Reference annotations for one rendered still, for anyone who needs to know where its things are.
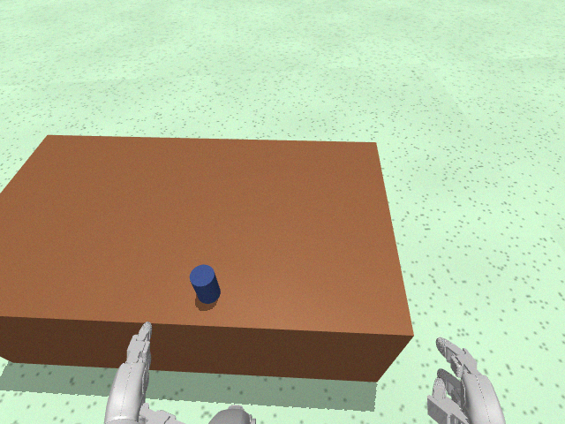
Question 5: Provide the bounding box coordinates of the can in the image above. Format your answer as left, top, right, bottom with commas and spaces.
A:
190, 265, 221, 304

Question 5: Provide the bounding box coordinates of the left robot hand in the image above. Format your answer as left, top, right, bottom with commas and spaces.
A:
104, 322, 185, 424

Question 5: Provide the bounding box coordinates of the right robot hand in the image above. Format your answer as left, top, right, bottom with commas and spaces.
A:
427, 337, 506, 424

